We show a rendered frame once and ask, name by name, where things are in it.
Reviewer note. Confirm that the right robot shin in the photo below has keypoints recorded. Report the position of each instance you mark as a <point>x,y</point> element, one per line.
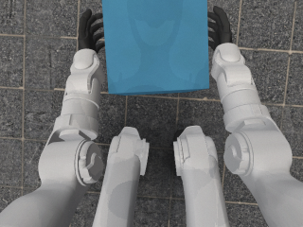
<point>211,148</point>

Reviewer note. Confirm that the robot right hand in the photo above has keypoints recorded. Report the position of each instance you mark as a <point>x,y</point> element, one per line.
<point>223,33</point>

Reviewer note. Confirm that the robot left forearm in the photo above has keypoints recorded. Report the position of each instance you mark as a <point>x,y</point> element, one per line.
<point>80,104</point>

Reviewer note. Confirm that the robot right forearm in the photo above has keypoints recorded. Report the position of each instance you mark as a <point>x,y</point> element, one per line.
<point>238,93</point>

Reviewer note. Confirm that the robot left upper arm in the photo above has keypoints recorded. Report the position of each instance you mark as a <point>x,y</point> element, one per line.
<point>66,169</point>

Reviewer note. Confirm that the robot right thigh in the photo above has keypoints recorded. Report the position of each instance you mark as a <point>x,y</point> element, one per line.
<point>203,190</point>

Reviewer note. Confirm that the carton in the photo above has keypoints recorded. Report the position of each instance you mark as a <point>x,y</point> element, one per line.
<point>155,46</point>

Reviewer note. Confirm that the robot right upper arm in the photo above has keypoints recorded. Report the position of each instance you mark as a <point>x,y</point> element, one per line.
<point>262,159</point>

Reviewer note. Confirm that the robot left hand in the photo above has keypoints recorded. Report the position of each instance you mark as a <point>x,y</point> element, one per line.
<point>86,38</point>

